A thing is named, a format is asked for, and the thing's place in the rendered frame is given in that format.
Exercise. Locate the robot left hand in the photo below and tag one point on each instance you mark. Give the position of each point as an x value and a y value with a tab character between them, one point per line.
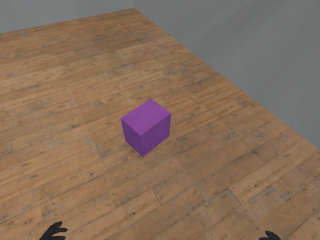
54	229

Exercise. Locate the carton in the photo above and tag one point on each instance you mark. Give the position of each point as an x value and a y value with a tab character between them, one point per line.
146	126

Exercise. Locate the robot right hand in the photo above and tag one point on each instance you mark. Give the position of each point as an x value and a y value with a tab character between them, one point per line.
271	236

